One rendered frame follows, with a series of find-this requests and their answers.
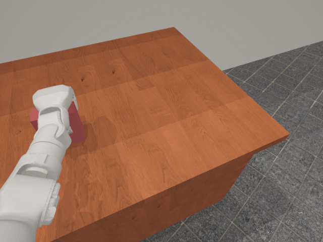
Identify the sponge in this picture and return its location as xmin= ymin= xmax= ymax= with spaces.
xmin=30 ymin=101 xmax=85 ymax=144

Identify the robot left forearm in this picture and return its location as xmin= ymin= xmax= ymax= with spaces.
xmin=0 ymin=104 xmax=72 ymax=203

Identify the left robot hand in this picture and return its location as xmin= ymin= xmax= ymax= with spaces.
xmin=33 ymin=85 xmax=78 ymax=134

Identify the table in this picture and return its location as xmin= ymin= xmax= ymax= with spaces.
xmin=0 ymin=27 xmax=290 ymax=242

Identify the left robot upper arm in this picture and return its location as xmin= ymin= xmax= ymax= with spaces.
xmin=0 ymin=174 xmax=61 ymax=242

